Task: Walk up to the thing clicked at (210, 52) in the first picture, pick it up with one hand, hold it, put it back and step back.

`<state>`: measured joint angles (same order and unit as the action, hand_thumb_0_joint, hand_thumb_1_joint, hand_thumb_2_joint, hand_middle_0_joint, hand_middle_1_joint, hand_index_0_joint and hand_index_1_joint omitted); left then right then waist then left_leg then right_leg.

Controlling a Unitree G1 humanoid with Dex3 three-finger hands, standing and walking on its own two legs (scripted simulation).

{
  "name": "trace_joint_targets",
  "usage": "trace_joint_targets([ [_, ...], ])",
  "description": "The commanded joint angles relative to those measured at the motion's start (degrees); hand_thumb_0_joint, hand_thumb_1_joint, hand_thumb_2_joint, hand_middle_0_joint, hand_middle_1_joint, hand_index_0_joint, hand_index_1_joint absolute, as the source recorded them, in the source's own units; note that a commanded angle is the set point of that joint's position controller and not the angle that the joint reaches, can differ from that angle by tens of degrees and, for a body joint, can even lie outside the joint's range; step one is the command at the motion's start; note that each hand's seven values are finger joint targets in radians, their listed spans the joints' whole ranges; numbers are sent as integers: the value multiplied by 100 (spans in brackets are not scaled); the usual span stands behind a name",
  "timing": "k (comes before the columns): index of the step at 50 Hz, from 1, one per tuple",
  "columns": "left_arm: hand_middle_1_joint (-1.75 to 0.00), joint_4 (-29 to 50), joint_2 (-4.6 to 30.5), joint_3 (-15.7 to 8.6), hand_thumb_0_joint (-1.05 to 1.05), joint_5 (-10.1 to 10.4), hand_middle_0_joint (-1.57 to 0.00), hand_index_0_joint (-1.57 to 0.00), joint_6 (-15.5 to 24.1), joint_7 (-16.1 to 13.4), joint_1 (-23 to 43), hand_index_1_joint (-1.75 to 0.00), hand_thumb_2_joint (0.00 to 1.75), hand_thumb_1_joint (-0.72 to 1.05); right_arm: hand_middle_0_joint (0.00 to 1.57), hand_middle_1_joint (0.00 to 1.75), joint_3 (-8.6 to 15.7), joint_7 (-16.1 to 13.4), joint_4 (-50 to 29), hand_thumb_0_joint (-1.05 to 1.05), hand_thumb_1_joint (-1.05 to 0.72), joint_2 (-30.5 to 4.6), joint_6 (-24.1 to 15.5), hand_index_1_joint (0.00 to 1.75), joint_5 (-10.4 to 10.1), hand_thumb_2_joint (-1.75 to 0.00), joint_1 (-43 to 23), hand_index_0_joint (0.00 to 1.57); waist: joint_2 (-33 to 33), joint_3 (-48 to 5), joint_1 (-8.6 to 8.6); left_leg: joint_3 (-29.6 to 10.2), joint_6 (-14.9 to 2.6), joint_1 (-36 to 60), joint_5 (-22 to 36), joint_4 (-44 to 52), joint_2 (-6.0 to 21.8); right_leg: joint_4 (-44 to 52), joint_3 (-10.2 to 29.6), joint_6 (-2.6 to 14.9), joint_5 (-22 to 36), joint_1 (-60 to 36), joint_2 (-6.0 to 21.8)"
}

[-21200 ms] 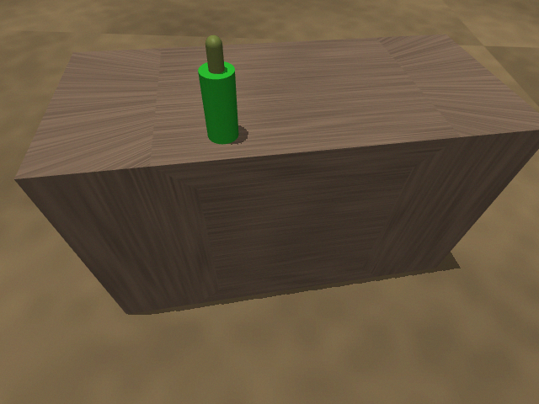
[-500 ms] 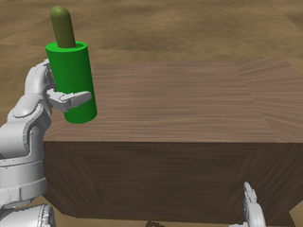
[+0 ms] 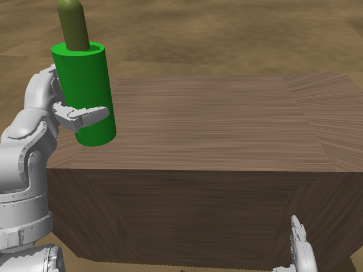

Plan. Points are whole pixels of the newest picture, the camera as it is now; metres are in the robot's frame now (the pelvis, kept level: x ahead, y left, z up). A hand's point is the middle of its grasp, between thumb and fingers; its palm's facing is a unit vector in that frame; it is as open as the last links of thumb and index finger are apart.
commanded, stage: hold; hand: left
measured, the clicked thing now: (85, 78) +0.33 +0.15 +0.32
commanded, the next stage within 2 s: none
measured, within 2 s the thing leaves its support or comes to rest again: neither
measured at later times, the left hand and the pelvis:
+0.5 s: hand (88, 106) +0.32 +0.16 +0.27, palm faces +0.11 -0.99 -0.05, open 11.2 cm; pelvis +0.00 +0.00 +0.00, yaw +0 degrees
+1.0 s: hand (86, 92) +0.33 +0.16 +0.29, palm faces +0.07 -1.00 -0.03, open 11.2 cm; pelvis +0.00 +0.00 +0.00, yaw +0 degrees
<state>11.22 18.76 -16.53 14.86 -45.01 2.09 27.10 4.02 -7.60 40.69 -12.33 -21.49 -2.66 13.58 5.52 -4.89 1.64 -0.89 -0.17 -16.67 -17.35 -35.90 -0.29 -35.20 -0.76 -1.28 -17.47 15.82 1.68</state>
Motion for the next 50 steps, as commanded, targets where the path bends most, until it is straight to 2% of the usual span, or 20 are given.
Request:
trace_joint_targets([
  [1,-139,1603,1300,-673,0,214,-119,-121,574,-39,3580,-141,123,-8,5,5,211,14,-966,0,51,-699,-380,5,-25,-6,-869,5,-349,-1254,-58,22,-75,767,840,566,-110,653,-262,89,759,110,-191],
  [3,-140,1623,1319,-636,0,195,-120,-121,525,-19,3650,-141,124,-9,5,5,125,56,-896,0,52,-602,-388,5,-42,-6,-790,5,-248,-1315,-33,34,-81,788,887,560,-116,647,-255,106,808,90,-177],
  [5,-140,1578,1259,-632,0,202,-120,-122,468,-14,3652,-141,124,-9,5,5,241,69,-954,0,51,-717,-380,5,-43,-6,-718,5,-336,-1422,-74,10,-73,857,936,552,-90,630,-277,98,856,84,-197],
  [10,-139,1825,1220,-609,0,190,-120,-121,393,-51,3553,-141,124,-8,5,5,115,171,-1013,0,51,-587,-346,5,-84,-6,-849,5,-244,-1453,84,-3,-59,806,1028,537,-96,590,-280,127,877,-14,-184],
  [14,-140,2005,1327,-786,0,208,-119,-121,355,-139,3410,-141,125,-7,5,5,322,201,-884,0,52,-757,-280,5,-94,-6,-666,5,-186,-1443,47,-35,-30,834,989,557,-64,579,-272,131,851,86,-198],
  [17,-140,2187,1418,-909,0,218,-119,-121,382,-216,3317,-141,123,-7,5,5,267,217,-969,0,51,-728,-273,5,-92,-6,-863,5,-296,-1321,163,-30,-51,607,710,590,-78,635,-260,119,589,-12,-182],
  [18,-140,2173,1491,-1008,0,229,-120,-122,411,-230,3314,-141,123,-8,5,5,342,192,-1087,0,51,-788,-285,5,-87,-6,-895,5,-411,-1408,78,9,-71,665,743,546,-88,669,-242,90,631,-11,-182],
  [22,-143,2102,1362,-1007,0,242,-120,-122,492,-251,2977,-144,126,-6,5,5,223,136,-1082,0,51,-620,-294,5,-70,-7,-840,5,-436,-1596,32,45,-74,774,994,436,-104,602,-219,77,859,-50,-169],
  [23,-142,2480,1342,-915,0,243,-120,-122,532,-257,3077,-143,126,-8,5,5,170,141,-1057,0,51,-578,-295,5,-72,-7,-928,5,-314,-1544,107,51,-64,700,1024,438,-111,570,-234,97,881,-69,-168],
  [24,-142,2501,1457,-1014,0,260,-121,-123,556,-249,3083,-143,125,-9,5,5,243,120,-1043,0,50,-653,-305,5,-69,-7,-871,5,-364,-1625,54,64,-81,730,1048,395,-120,576,-217,78,924,-94,-158],
  [26,-144,2680,1325,-849,0,242,-122,-124,594,-201,2958,-145,128,-7,5,5,81,104,-1105,0,50,-514,-320,5,-47,-7,-901,5,-247,-1749,72,66,-82,794,1230,355,-137,546,-209,71,1112,-189,-147],
  [28,-145,2495,1353,-829,0,186,-123,-125,583,-175,2791,-146,128,-8,5,5,190,54,-975,0,50,-605,-325,5,-32,-7,-864,5,-213,-1685,-14,79,-84,855,1256,329,-135,520,-189,76,1161,-64,-149],
  [29,-144,3073,1430,-752,0,173,-122,-124,614,-155,2986,-145,128,-8,5,5,134,64,-899,0,51,-547,-341,5,-40,-7,-928,5,112,-1659,72,91,-58,831,1206,349,-152,517,-191,101,1110,-14,-140],
  [30,-144,2967,1482,-778,0,171,-123,-125,615,-133,3117,-145,128,-7,5,5,198,40,-848,0,50,-609,-366,5,-16,-7,-856,5,81,-1724,-35,83,-65,892,1190,348,-143,521,-184,98,1124,-17,-139],
  [36,-146,2213,1379,-705,0,232,-124,-126,409,-4,3163,-147,129,-8,5,5,155,-31,-805,0,51,-662,-476,5,-11,-6,-1002,5,-85,-1299,-128,-20,-49,811,822,496,-82,563,-267,95,813,175,-215],
  [37,-145,2498,1403,-637,0,237,-123,-125,407,16,3488,-146,128,-8,5,5,343,-54,-620,0,51,-813,-486,5,-4,-6,-827,5,-53,-1448,-175,-19,-52,925,829,489,-89,571,-263,102,818,219,-214],
  [39,-144,2167,1491,-848,0,289,-122,-124,335,-1,3341,-144,127,-10,5,5,228,-48,-706,0,52,-730,-511,5,-36,-6,-899,5,-185,-1266,-78,0,-67,771,884,472,-109,582,-284,89,842,181,-202],
  [43,-143,1722,1416,-859,0,341,-120,-122,199,-14,3552,-144,129,-5,5,5,320,-22,-703,0,52,-795,-489,5,-73,-6,-721,5,-455,-1287,-110,-1,-84,769,860,496,-111,604,-271,74,829,162,-201],
  [45,-145,1437,1303,-802,0,325,-122,-124,148,-66,3541,-146,129,-5,5,5,216,36,-870,0,52,-707,-468,5,-102,-6,-724,5,-583,-1266,-45,-22,-86,741,892,499,-106,589,-287,74,837,124,-190],
  [50,-146,1480,1344,-767,0,209,-124,-126,197,-230,3884,-147,130,-4,5,5,282,124,-908,0,52,-722,-423,5,-120,-6,-830,5,-238,-1496,79,-6,-34,774,1089,481,-108,514,-267,120,976,64,-170],
])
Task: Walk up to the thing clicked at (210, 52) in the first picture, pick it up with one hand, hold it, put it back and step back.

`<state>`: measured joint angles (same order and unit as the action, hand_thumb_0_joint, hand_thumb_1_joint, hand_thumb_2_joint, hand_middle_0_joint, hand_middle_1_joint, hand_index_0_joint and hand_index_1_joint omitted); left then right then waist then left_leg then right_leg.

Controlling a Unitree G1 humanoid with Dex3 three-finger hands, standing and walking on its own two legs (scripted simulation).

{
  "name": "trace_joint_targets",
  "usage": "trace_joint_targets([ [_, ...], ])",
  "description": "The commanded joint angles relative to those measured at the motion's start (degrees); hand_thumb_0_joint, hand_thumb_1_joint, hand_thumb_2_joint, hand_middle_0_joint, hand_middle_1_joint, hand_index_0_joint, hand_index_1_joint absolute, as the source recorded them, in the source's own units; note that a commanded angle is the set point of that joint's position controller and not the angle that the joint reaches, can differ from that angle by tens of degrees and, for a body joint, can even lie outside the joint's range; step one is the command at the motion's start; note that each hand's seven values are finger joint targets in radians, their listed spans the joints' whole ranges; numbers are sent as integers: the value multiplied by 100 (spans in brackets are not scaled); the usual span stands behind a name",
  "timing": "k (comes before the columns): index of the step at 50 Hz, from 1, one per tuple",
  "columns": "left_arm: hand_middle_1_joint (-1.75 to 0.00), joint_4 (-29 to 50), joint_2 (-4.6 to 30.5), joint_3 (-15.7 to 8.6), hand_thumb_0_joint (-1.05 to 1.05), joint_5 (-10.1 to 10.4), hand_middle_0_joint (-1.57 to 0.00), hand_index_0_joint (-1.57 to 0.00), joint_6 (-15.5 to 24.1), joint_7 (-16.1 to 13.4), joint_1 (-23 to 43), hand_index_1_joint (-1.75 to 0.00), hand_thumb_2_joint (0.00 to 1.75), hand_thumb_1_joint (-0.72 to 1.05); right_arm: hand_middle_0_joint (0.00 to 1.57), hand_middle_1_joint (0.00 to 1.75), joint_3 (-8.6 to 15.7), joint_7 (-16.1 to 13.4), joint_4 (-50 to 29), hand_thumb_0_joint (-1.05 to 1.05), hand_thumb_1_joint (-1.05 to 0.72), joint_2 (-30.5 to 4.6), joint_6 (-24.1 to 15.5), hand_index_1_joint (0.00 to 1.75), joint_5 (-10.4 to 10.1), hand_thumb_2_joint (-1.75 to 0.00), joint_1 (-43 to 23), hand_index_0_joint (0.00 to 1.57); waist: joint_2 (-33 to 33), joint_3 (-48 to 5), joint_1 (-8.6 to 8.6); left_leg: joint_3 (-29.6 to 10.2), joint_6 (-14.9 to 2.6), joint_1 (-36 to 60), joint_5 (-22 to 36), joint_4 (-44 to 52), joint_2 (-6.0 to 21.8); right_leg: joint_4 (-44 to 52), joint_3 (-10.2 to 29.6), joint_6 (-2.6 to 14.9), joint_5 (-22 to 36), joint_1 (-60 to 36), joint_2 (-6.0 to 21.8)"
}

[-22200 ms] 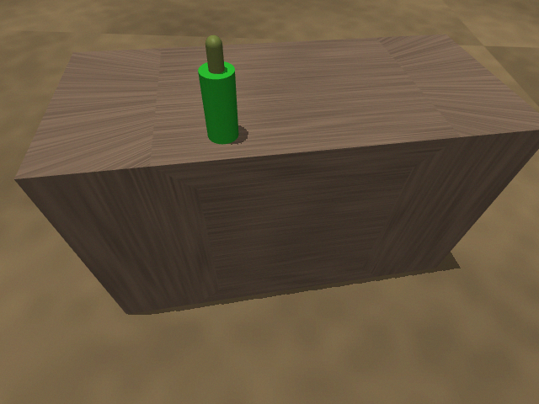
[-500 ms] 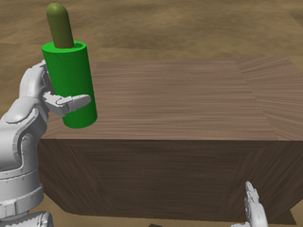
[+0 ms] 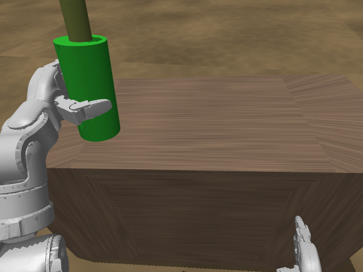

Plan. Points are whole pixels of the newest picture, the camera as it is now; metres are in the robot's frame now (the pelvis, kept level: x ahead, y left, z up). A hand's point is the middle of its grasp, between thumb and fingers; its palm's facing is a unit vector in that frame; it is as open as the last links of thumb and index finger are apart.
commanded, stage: hold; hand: left
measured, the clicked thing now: (87, 71) +0.33 +0.15 +0.33
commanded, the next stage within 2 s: crouch in 1.22 s
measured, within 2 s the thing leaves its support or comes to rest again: neither
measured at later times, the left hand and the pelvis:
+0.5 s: hand (80, 108) +0.31 +0.17 +0.27, palm faces +0.12 -0.99 -0.09, open 11.2 cm; pelvis +0.00 +0.00 +0.00, yaw +0 degrees
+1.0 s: hand (89, 97) +0.33 +0.17 +0.28, palm faces +0.14 -0.99 -0.04, open 11.2 cm; pelvis -0.01 -0.01 +0.00, yaw +0 degrees
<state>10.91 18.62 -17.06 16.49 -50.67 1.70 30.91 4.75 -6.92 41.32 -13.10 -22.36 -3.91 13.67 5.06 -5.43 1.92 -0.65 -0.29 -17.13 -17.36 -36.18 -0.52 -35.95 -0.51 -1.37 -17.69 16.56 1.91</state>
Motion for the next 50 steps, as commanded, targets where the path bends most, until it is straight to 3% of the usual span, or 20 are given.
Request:
trace_joint_targets([
  [1,-145,1481,1424,-749,0,23,-124,-126,774,-216,3506,-146,129,-4,5,5,180,74,-998,0,52,-617,-326,5,-4,-6,-830,5,-139,-1433,74,-14,-23,806,1113,500,-90,608,-287,132,993,0,-187],
  [7,-144,1757,1337,-781,0,-34,-123,-125,1013,-238,3121,-145,128,-5,5,5,92,125,-1214,0,52,-507,-279,5,21,-6,-976,5,-250,-1633,150,-20,-22,777,1345,445,-59,560,-305,132,1164,-225,-221],
  [10,-144,2587,1679,-874,0,-69,-122,-125,1183,-173,3197,-145,127,-9,5,5,186,126,-968,0,51,-544,-226,5,34,-7,-723,5,-51,-1810,116,0,-33,880,1315,421,-67,559,-284,144,1151,-197,-203],
  [13,-144,2160,1456,-829,0,-44,-121,-124,1158,-120,2665,-145,127,-11,5,5,157,97,-1180,0,50,-563,-278,5,72,-7,-893,5,-224,-1601,8,20,-62,795,1221,408,-57,579,-258,113,1133,-170,-212],
  [14,-145,2581,1557,-853,0,-36,-122,-124,1201,-100,2852,-145,127,-12,5,5,126,92,-1102,0,51,-516,-266,5,70,-7,-875,5,-50,-1652,57,-12,-37,806,1208,439,-39,548,-267,133,1108,-160,-219],
  [16,-145,2483,1570,-898,0,2,-122,-124,1169,-76,2760,-146,128,-12,5,5,178,58,-1086,0,50,-580,-287,5,86,-7,-791,5,-100,-1599,-73,-5,-40,867,1176,432,-24,558,-271,113,1106,-62,-232],
  [19,-146,2843,1459,-750,0,52,-122,-124,1146,-44,2791,-147,130,-11,5,5,78,12,-899,0,51,-474,-330,5,103,-7,-791,5,37,-1569,-79,5,-44,888,1061,431,-39,556,-272,121,1014,29,-223],
  [20,-146,2816,1479,-771,0,62,-122,-124,1120,-51,2777,-147,131,-10,5,5,189,-12,-894,0,51,-575,-345,5,105,-7,-844,5,29,-1469,-125,1,-45,849,955,463,-44,582,-266,107,932,72,-219],
  [21,-145,2304,1272,-688,0,63,-122,-124,1022,-39,2490,-146,131,-9,5,5,51,-18,-914,0,51,-484,-371,5,120,-7,-890,5,-137,-1333,-135,-33,-46,814,895,470,-26,585,-276,91,895,87,-236],
  [23,-146,2446,1291,-598,0,85,-123,-125,993,-14,2840,-148,131,-9,5,5,110,-42,-865,0,51,-563,-416,5,114,-7,-943,5,34,-1438,-194,-67,-27,944,767,511,-9,576,-283,101,830,179,-234],
  [26,-145,2401,1148,-424,0,71,-122,-124,923,22,2849,-147,131,-8,5,5,-33,-59,-823,0,52,-436,-466,5,106,-6,-941,5,-53,-1314,-163,-49,-46,857,693,536,-47,617,-301,98,757,194,-230],
  [32,-145,2040,1456,-712,0,83,-121,-123,823,-66,3275,-146,131,-5,5,5,224,-78,-861,0,52,-719,-526,5,72,-6,-884,5,-178,-1283,-133,-105,-17,866,581,596,-13,624,-338,98,642,219,-249],
  [35,-144,1526,1349,-734,0,80,-120,-122,789,-108,3249,-145,131,-4,5,5,-7,-36,-1046,0,53,-478,-526,5,53,-6,-979,5,-356,-1203,-41,-84,-33,717,557,596,-28,681,-325,86,600,160,-227],
  [36,-145,1603,1439,-817,0,84,-121,-123,789,-148,3344,-146,132,-4,5,5,186,-46,-768,0,52,-619,-497,5,65,-6,-788,5,-356,-1225,-29,-70,-32,708,531,608,-44,661,-319,103,561,161,-231],
  [40,-147,1169,1448,-857,0,61,-122,-124,815,-236,3431,-148,133,-3,5,5,149,14,-984,0,53,-589,-464,5,27,-6,-874,5,-333,-1262,30,-41,-25,665,757,568,-50,618,-312,125,739,63,-209],
  [41,-147,1210,1416,-844,0,46,-122,-124,863,-244,3343,-148,134,-5,5,5,50,26,-1083,0,53,-481,-428,5,24,-6,-960,5,-373,-1303,95,-3,-41,587,842,541,-82,658,-303,108,803,-42,-188],
  [43,-147,1375,1654,-944,0,-23,-123,-125,931,-276,3400,-147,133,-3,5,5,200,30,-972,0,53,-627,-395,5,26,-6,-842,5,-286,-1465,108,55,-64,615,881,493,-128,657,-256,115,817,-101,-155],
  [45,-146,1543,1594,-875,0,-43,-122,-125,1027,-237,3294,-147,131,-6,5,5,14,62,-1212,0,52,-471,-396,5,19,-6,-1029,5,-324,-1460,166,85,-81,530,923,457,-141,677,-239,101,829,-194,-131],
  [46,-147,1550,1651,-962,0,-70,-123,-126,1072,-225,3289,-148,131,-7,5,5,139,49,-1125,0,52,-553,-381,5,44,-6,-895,5,-372,-1664,120,72,-90,617,1002,427,-129,632,-230,97,924,-260,-134],
  [50,-144,1891,1656,-855,0,-82,-122,-124,1192,-87,3038,-145,128,-11,5,5,94,16,-1214,0,51,-540,-373,5,60,-7,-961,5,-225,-1576,72,95,-95,647,998,412,-126,661,-230,93,943,-193,-143],
])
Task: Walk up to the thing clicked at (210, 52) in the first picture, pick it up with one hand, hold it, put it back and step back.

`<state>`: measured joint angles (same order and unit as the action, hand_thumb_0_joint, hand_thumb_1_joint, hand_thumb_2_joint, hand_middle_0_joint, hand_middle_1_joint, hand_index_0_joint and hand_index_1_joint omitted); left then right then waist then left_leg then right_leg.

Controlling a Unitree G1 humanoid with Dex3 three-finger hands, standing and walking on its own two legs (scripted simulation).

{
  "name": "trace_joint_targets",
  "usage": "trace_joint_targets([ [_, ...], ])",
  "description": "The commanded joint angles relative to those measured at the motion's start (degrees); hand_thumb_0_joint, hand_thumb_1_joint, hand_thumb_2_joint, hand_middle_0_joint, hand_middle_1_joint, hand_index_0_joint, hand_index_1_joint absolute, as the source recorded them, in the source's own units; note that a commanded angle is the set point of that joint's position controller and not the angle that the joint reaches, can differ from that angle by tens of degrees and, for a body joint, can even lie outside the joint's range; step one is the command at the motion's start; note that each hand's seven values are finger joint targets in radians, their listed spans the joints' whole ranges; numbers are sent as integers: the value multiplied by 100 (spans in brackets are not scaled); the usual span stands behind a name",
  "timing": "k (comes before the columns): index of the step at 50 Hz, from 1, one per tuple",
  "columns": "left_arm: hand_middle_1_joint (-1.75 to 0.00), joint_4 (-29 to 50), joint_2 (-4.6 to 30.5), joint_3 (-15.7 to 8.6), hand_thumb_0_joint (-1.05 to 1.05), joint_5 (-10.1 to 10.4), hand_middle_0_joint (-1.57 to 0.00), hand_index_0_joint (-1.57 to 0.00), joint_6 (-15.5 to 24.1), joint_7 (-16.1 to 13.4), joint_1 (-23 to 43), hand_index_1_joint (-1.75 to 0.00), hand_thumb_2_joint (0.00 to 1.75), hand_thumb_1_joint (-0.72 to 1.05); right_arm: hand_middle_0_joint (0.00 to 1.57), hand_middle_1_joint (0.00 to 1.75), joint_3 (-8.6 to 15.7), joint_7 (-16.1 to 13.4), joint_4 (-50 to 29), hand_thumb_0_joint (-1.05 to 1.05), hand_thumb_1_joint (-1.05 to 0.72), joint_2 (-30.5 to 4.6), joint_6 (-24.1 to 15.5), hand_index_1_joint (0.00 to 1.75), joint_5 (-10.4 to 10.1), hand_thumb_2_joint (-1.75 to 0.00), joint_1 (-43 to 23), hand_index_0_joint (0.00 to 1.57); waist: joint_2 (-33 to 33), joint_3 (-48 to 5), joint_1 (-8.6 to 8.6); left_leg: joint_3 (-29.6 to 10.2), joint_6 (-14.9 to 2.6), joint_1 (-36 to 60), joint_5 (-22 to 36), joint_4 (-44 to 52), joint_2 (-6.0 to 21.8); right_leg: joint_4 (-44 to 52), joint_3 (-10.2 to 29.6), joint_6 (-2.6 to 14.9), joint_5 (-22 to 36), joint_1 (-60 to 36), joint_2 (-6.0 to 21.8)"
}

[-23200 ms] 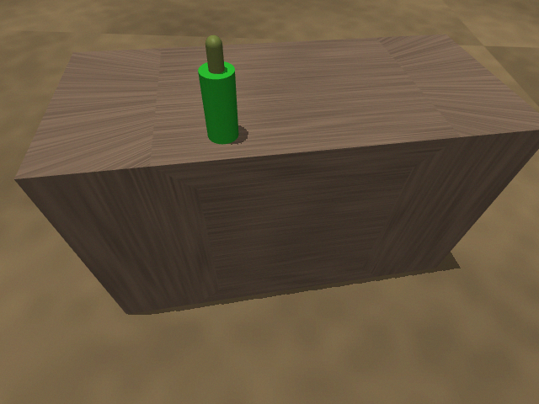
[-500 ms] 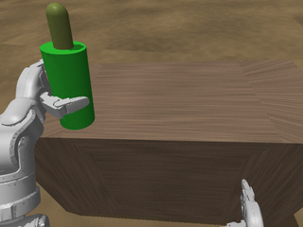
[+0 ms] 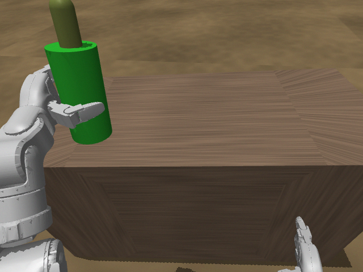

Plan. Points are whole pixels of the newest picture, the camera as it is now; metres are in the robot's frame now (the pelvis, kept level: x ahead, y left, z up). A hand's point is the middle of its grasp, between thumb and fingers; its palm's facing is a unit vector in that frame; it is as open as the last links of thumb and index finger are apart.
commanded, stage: hold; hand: left
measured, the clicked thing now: (78, 76) +0.34 +0.16 +0.31
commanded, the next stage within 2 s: crouch in 0.22 s
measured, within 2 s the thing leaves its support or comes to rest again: neither
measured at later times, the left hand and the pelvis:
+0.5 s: hand (73, 90) +0.33 +0.18 +0.29, palm faces +0.10 -0.99 -0.03, open 11.2 cm; pelvis +0.00 +0.01 +0.00, yaw +1 degrees
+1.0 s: hand (97, 131) +0.39 +0.20 +0.15, palm faces +0.19 -0.98 -0.08, open 11.2 cm; pelvis +0.00 +0.00 +0.00, yaw -1 degrees
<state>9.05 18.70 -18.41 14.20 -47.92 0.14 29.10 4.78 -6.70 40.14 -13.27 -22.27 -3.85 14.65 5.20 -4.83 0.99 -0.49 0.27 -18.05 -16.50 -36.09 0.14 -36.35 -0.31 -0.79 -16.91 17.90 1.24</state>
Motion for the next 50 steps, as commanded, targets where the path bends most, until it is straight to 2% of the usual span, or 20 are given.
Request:
trace_joint_targets([
  [1,-144,2193,1676,-751,0,136,-121,-124,940,111,3136,-145,129,-9,5,5,27,-6,-1002,0,51,-472,-374,5,73,-7,-1039,5,-229,-1718,193,71,-152,762,924,396,-192,693,-235,35,879,-340,-80],
  [6,-143,2833,1644,-650,0,203,-120,-122,981,275,3059,-145,129,-9,5,5,-5,-90,-909,0,51,-423,-427,5,110,-7,-972,5,-53,-1748,57,78,-142,935,841,406,-174,679,-251,32,834,-176,-111],
  [7,-144,2779,1695,-679,0,226,-121,-123,969,285,2996,-145,129,-10,5,5,117,-133,-933,0,51,-549,-451,5,106,-7,-996,5,-62,-1657,-11,63,-144,953,814,417,-167,692,-254,25,818,-112,-123],
  [9,-144,3006,1529,-515,0,262,-121,-123,923,309,3025,-145,129,-9,5,5,-30,-138,-776,0,52,-404,-505,5,117,-7,-998,5,91,-1524,-9,67,-131,928,741,433,-171,669,-269,39,754,-27,-135],
  [10,-144,2620,1561,-630,0,277,-120,-122,870,297,2938,-145,130,-8,5,5,80,-181,-839,0,51,-547,-531,5,127,-7,-989,5,-106,-1462,-99,38,-129,951,673,459,-138,686,-292,12,718,23,-170],
  [11,-143,2661,1488,-527,0,270,-119,-121,852,304,2912,-145,130,-8,5,5,35,-189,-728,0,51,-490,-544,5,127,-7,-1053,5,-26,-1376,-47,9,-112,875,559,516,-137,672,-305,30,622,27,-178],
  [14,-144,2823,1766,-678,0,314,-120,-122,813,251,3550,-145,131,-8,5,5,181,-239,-655,0,52,-669,-619,5,127,-7,-960,5,74,-1445,-130,-19,-102,992,506,524,-129,669,-323,33,599,115,-176],
  [15,-144,2647,1764,-749,0,321,-119,-121,765,211,3517,-145,131,-8,5,5,234,-252,-472,0,51,-672,-620,5,132,-7,-798,5,-10,-1440,-127,-24,-95,997,509,516,-123,657,-328,26,587,120,-182],
  [17,-147,2214,1519,-672,0,356,-125,-127,668,165,3248,-148,130,-4,5,5,7,-246,-633,0,54,-445,-676,5,95,-5,-1107,5,-27,-1314,-35,3,-108,857,557,494,-163,656,-321,35,605,72,-161],
  [18,-148,2254,1610,-747,0,384,-128,-129,667,152,3491,-149,132,-4,5,5,280,-273,-451,0,55,-664,-668,5,109,-5,-885,5,-139,-1413,-113,-26,-103,974,526,494,-128,648,-331,36,579,121,-179],
  [19,-148,1951,1475,-631,0,366,-128,-130,615,121,3497,-149,132,-3,5,5,119,-249,-571,0,56,-541,-678,5,91,-5,-982,5,-137,-1335,-92,-20,-97,925,546,509,-133,662,-343,41,590,139,-167],
  [23,-149,796,1316,-509,0,283,-129,-131,489,23,3663,-150,132,-5,5,5,178,-200,-495,0,56,-634,-652,5,76,-5,-960,5,-471,-1066,-37,-80,-94,722,202,627,-117,735,-336,18,354,224,-157],
  [25,-147,93,1040,-257,0,198,-127,-129,498,-11,3492,-148,130,-5,5,5,133,-150,-720,0,56,-644,-682,5,56,-5,-1229,5,-543,-831,-14,-117,-85,544,52,717,-95,740,-343,14,318,272,-164],
  [30,-143,-902,903,-37,0,24,-127,-129,1031,54,3284,-144,126,-2,5,5,57,-69,-943,0,57,-606,-643,5,67,-4,-981,5,-861,-910,-15,-44,-140,427,161,679,-124,775,-293,18,361,200,-123],
  [33,-140,-152,1487,-275,0,-53,-124,-126,1683,62,3962,-140,123,-3,5,5,39,-38,-856,0,57,-563,-616,5,103,-4,-745,5,-468,-1407,16,52,-153,552,353,576,-183,768,-207,28,471,97,-71],
  [35,-137,-327,1548,-374,0,-90,-121,-123,2075,11,4073,-137,120,-5,5,5,53,-43,-1054,0,57,-556,-637,5,125,-5,-779,5,-524,-1666,-26,35,-152,650,449,508,-161,727,-206,23,527,43,-87],
  [37,-138,257,1917,-636,0,-139,-121,-123,2511,-99,4253,-139,122,-4,5,5,84,-82,-1175,0,56,-586,-646,5,170,-5,-826,5,-135,-2270,4,56,-133,801,710,375,-182,668,-128,25,770,-215,-40],
  [41,-141,779,2084,-549,0,-316,-121,-123,3137,-254,4081,-141,125,-2,5,5,23,-121,-1211,0,54,-587,-705,5,265,-5,-1032,5,308,-2533,-53,-34,-58,989,926,291,-91,496,-136,92,997,-230,-136],
  [44,-142,1052,2141,-562,0,-303,-120,-122,3425,-275,3863,-143,129,1,5,5,14,-177,-1139,0,53,-618,-731,5,320,-6,-1193,5,293,-2741,-131,-11,-81,921,995,226,-85,441,-82,67,1140,-467,-131],
  [50,-149,831,1533,-227,0,-170,-126,-127,3551,-188,3674,-150,136,-1,5,5,-95,-281,-633,0,53,-473,-732,5,372,-6,-1142,5,410,-2143,-387,18,-77,944,768,314,-50,502,-132,73,1047,-86,-158],
])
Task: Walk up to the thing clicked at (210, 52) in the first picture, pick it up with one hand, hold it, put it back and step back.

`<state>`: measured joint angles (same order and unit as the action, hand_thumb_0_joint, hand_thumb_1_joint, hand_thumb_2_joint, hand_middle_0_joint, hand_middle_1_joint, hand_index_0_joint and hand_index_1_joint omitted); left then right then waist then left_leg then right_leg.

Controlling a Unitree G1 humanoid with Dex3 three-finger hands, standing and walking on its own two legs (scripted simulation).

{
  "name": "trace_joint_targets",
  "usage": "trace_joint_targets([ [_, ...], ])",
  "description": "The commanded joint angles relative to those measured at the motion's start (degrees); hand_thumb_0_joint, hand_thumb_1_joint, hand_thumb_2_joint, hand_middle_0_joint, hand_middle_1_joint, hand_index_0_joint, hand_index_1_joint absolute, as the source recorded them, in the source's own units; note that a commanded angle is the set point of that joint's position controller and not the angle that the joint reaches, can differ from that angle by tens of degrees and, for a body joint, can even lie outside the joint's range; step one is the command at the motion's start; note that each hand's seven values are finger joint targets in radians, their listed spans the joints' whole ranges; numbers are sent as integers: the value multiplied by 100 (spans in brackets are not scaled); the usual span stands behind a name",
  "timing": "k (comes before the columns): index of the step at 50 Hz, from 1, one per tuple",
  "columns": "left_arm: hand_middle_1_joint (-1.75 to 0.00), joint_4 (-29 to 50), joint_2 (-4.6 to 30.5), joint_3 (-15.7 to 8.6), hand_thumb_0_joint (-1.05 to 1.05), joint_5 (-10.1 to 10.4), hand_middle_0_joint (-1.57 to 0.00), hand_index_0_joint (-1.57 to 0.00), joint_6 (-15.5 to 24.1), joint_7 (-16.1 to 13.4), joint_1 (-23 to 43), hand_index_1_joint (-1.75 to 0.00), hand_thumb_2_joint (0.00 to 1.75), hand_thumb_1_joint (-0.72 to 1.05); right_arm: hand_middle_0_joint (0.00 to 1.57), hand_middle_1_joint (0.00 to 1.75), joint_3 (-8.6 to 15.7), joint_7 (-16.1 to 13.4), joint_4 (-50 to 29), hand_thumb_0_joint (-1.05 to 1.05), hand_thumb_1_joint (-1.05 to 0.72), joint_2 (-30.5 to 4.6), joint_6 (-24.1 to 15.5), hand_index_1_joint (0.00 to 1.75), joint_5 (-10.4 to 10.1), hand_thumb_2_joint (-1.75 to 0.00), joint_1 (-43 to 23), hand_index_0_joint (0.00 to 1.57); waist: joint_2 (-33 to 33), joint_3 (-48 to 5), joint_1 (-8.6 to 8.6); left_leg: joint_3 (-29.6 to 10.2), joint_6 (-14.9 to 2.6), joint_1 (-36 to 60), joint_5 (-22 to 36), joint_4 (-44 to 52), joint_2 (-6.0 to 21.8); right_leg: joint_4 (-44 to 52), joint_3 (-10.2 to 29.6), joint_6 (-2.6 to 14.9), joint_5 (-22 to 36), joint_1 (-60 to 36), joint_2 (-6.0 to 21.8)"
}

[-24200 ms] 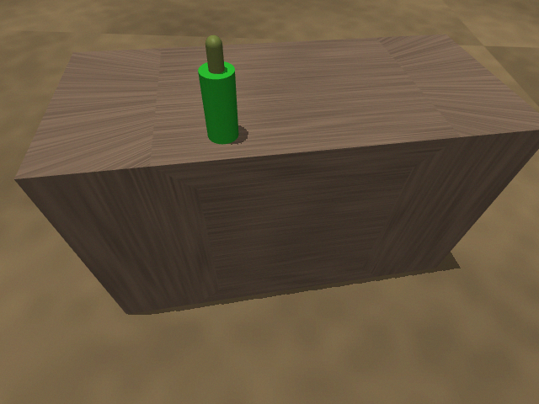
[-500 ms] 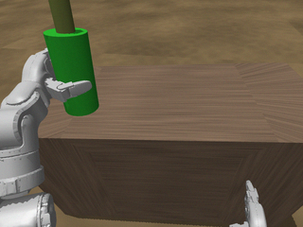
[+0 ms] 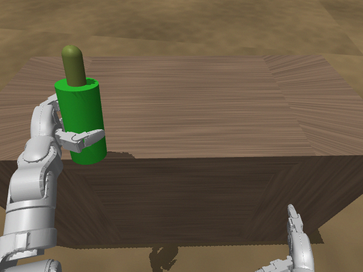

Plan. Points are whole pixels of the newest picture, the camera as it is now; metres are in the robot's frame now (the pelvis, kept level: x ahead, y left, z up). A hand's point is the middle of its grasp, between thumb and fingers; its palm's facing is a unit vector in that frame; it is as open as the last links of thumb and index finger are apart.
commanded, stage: crouch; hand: left
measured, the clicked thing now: (81, 107) +0.39 +0.19 +0.19
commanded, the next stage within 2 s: loosen in 0.68 s
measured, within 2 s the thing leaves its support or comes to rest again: rests again in 1.12 s
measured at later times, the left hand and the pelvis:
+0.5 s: hand (98, 111) +0.46 +0.19 +0.12, palm faces +0.17 -0.98 -0.01, open 11.2 cm; pelvis +0.01 +0.01 +0.00, yaw -1 degrees
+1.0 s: hand (96, 106) +0.46 +0.19 +0.13, palm faces +0.16 -0.99 +0.01, open 11.0 cm; pelvis +0.01 +0.01 +0.00, yaw -1 degrees
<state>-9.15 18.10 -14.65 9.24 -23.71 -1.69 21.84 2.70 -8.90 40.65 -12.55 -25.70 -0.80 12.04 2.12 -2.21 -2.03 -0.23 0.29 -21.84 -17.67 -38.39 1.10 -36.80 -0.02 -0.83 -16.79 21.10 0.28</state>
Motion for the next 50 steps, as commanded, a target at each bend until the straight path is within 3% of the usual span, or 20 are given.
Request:
trace_joint_targets([
  [1,-151,2404,1489,-543,0,355,-127,-129,1115,39,4368,-152,137,-2,5,5,143,-70,-518,0,53,-553,-385,5,61,-6,-757,5,691,-2215,-155,-9,-84,1279,818,566,-143,559,-171,73,992,-296,-60],
  [3,-152,1554,1149,-346,0,328,-129,-131,1032,150,3988,-153,137,-2,5,5,212,-83,-410,0,55,-597,-360,5,54,-6,-671,5,560,-1899,-274,-33,-77,1301,827,617,-123,574,-205,66,1007,-51,-77],
  [6,-148,1082,885,30,0,252,-129,-131,1081,354,4486,-149,134,3,5,5,172,-24,-385,0,56,-536,-314,5,43,-5,-552,5,412,-1737,-375,-62,-90,1340,1041,614,-102,532,-256,63,1163,225,-83],
  [8,-148,20,1026,-168,0,240,-130,-132,1047,442,4109,-148,131,-2,5,5,286,9,-439,0,56,-725,-286,5,46,-5,-336,5,-155,-1434,-405,-85,-130,1109,1151,622,-80,545,-300,37,1216,215,-118],
  [12,-145,-491,1202,-301,0,303,-128,-130,1271,494,4597,-145,128,0,5,5,282,180,-732,0,58,-775,-207,5,13,-4,-114,5,-230,-1576,-251,-40,-144,1026,1272,584,-135,520,-269,54,1298,117,-90],
  [18,-143,-116,2097,-982,0,199,-126,-128,2052,181,5478,-144,128,-4,5,5,549,368,-1560,0,55,-1122,-72,5,19,-5,-428,5,184,-3044,79,-137,-19,1424,2269,309,-70,313,-261,120,1747,-392,-104],
  [22,-145,-86,1987,-909,0,105,-123,-126,2576,68,5124,-145,131,-4,5,5,33,470,-1918,0,53,-571,144,5,20,-5,-920,5,370,-3628,335,-132,-3,1127,2706,205,-96,157,-186,154,2238,-1058,-86],
  [24,-147,309,2320,-1064,0,89,-124,-126,2778,16,5290,-147,133,-5,5,5,80,445,-1638,0,53,-623,310,5,41,-6,-710,5,539,-3678,337,-54,-14,992,2681,197,-122,127,-104,148,2444,-1241,-56],
  [26,-147,783,2515,-1046,0,36,-124,-126,2904,-6,5690,-147,133,-4,5,5,11,435,-1899,0,53,-559,408,5,69,-6,-865,5,1002,-3885,194,-35,5,1336,2777,154,-98,162,-104,147,2404,-1069,-56],
  [28,-150,-337,1956,-739,0,-11,-127,-129,2757,17,4887,-151,136,-2,5,5,101,414,-1278,0,53,-544,587,5,84,-6,-241,5,778,-3099,-53,-3,-20,1231,2632,199,-67,288,-109,143,2308,-696,-107],
  [29,-148,24,2145,-779,0,13,-126,-128,2805,23,5188,-149,135,-2,5,5,296,392,-1023,0,53,-700,636,5,61,-6,-197,5,961,-2959,-122,25,-35,1281,2483,225,-72,338,-79,137,2215,-498,-92],
  [30,-148,-276,1962,-648,0,32,-127,-129,2802,70,5186,-149,135,-2,5,5,329,383,-1050,0,53,-784,657,5,79,-6,-118,5,868,-2877,-287,23,-45,1406,2405,211,-38,381,-100,137,2087,-310,-112],
  [31,-148,-129,1828,-512,0,70,-129,-131,2799,139,5328,-149,135,-1,5,5,265,381,-1168,0,54,-744,679,5,47,-5,-278,5,929,-3132,-263,17,-49,1645,2444,208,-22,396,-101,136,2116,-240,-109],
  [32,-150,-353,1761,-440,0,100,-130,-132,2758,205,5369,-150,136,1,5,5,245,383,-1211,0,54,-710,708,5,35,-5,-212,5,894,-2846,-437,27,-72,1590,2297,223,-20,445,-108,115,2058,-92,-115],
  [36,-146,-1498,1414,-241,0,169,-129,-131,2748,401,5137,-146,131,-1,5,5,230,379,-1127,0,56,-757,790,5,-9,-5,-121,5,202,-2135,-572,-23,-134,1235,1609,402,-2,535,-203,86,1651,207,-136],
  [40,-142,-1761,1517,-262,0,198,-134,-136,2838,485,5530,-142,120,2,5,5,192,406,-1215,0,55,-753,874,5,-44,-4,-10,5,135,-2038,-551,-10,-173,1133,1384,429,-35,524,-198,79,1497,381,-99],
  [42,-129,-1968,1579,-355,0,201,-123,-127,2893,432,5471,-127,104,-14,5,5,349,404,-1508,0,55,-967,871,5,-36,-4,-78,5,-118,-2049,-532,-35,-183,1040,1333,399,-42,479,-203,76,1448,334,-88],
  [46,-110,-1110,2084,-668,0,258,-108,-112,3180,317,6172,-108,77,-31,5,5,201,436,-2058,0,53,-809,952,5,-49,-4,-246,5,326,-3106,-198,-43,-129,1277,1700,290,-77,369,-183,97,1679,-236,-46],
  [47,-107,-1591,2194,-813,0,213,-106,-110,3196,291,5947,-105,74,-37,5,5,188,444,-2153,0,52,-808,987,5,-39,-4,-372,5,201,-3233,-158,-62,-127,1162,1751,271,-68,326,-183,107,1706,-353,-56],
  [50,-98,-1338,2415,-905,0,122,-98,-101,3406,180,6106,-97,66,-43,5,5,134,452,-2020,0,51,-689,1138,5,-7,-5,-388,5,542,-3269,-7,-105,-65,1055,1775,263,-43,243,-202,165,1555,-273,-77],
])
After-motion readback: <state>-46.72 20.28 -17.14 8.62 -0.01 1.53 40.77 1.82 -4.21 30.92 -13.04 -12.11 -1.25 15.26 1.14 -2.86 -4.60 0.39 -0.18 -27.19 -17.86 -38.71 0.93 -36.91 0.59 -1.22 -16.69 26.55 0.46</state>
